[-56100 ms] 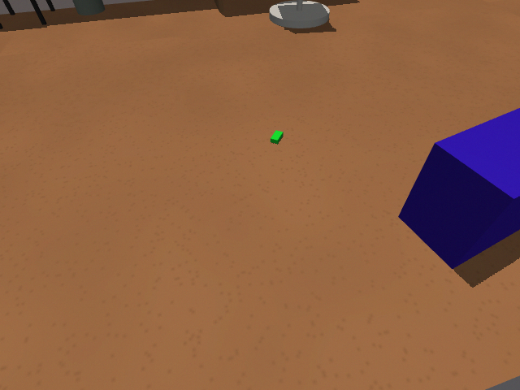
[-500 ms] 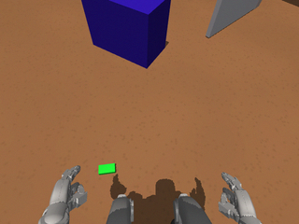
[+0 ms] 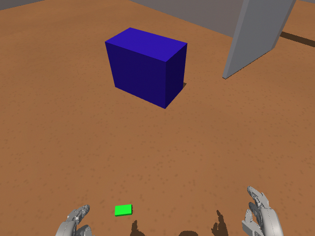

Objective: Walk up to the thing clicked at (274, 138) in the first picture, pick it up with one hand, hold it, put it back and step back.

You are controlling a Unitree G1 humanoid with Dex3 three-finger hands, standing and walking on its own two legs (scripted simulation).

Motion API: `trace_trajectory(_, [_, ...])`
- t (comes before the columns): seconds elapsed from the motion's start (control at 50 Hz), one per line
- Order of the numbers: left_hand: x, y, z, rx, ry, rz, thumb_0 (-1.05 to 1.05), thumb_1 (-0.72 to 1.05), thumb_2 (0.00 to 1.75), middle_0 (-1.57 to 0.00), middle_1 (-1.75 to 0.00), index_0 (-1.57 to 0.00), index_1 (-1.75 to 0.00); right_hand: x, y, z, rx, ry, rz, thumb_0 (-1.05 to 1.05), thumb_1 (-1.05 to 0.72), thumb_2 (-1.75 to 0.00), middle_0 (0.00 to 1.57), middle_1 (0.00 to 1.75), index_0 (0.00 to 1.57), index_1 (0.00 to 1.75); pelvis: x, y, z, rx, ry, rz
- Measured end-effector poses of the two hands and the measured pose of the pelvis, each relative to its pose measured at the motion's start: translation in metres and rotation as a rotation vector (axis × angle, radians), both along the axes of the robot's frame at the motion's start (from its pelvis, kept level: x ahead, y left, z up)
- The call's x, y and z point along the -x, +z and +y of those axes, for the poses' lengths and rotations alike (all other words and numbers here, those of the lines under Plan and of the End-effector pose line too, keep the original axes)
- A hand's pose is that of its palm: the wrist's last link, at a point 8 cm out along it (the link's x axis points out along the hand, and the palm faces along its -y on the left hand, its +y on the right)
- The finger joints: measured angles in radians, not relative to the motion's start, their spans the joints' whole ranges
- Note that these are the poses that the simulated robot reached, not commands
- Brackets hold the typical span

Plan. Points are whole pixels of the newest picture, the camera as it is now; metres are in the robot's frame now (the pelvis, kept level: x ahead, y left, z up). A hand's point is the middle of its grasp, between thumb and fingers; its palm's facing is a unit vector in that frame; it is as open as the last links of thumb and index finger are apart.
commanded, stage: home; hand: left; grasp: from above
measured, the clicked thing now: (123, 210) +0.42 +0.23 -0.70
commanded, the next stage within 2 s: stand in 1.80 s
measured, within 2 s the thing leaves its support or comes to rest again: neither
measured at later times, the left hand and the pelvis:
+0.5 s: hand out of the picture +0.16 +0.18 -0.05, palm faces +0.04 -0.98 -0.19, open 7.4 cm; pelvis +0.00 +0.00 +0.00, yaw +0 degrees
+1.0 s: hand out of the picture +0.16 +0.18 -0.05, palm faces +0.04 -0.98 -0.19, open 7.4 cm; pelvis +0.00 +0.00 +0.00, yaw +0 degrees
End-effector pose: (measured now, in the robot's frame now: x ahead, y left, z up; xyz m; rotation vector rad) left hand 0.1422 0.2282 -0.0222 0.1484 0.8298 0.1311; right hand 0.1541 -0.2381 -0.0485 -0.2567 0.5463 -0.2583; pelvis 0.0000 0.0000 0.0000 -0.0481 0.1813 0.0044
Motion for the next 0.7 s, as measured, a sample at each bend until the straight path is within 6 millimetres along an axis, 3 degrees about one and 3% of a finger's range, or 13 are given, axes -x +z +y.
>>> trace_trajectory(0.7, [-0.002,0.000,-0.001,-0.003,-0.018,-0.008,0.01,0.91,0.90,-0.20,-0.29,-0.20,-0.30,0.013,-0.007,-0.001,0.000,-0.013,0.035,0.01,-0.90,-0.90,0.20,0.30,0.20,0.30,0.001,0.000,0.001,-0.001,-0.006,-0.014])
